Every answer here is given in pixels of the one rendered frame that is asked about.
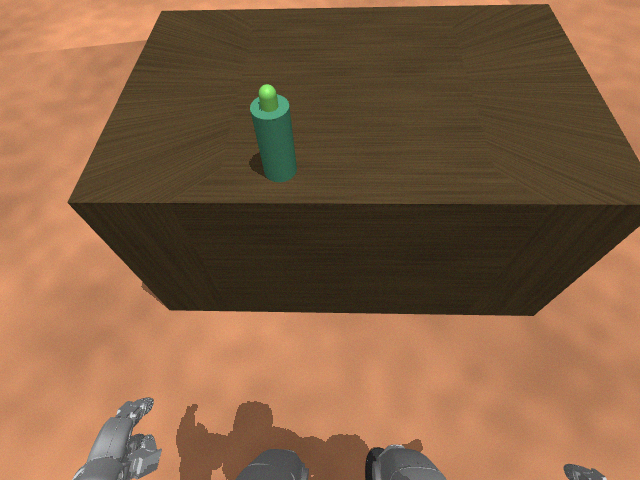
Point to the left robot hand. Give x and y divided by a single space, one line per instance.
138 453

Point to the left robot arm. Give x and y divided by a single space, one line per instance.
101 469

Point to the bottle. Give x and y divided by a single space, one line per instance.
272 123

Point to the right robot hand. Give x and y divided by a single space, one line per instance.
576 472

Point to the right robot foot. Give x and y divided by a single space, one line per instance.
372 456

